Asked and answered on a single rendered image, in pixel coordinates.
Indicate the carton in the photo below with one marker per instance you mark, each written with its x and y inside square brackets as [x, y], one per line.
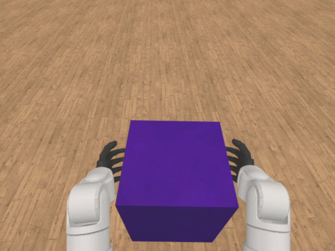
[175, 183]

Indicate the left robot hand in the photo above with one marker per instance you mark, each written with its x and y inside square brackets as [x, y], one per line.
[105, 158]

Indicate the robot right forearm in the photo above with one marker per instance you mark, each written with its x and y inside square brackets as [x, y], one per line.
[267, 211]

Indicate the right robot hand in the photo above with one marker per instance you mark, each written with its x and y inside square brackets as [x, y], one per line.
[244, 157]

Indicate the robot left forearm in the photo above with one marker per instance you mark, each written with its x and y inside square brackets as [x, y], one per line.
[87, 212]

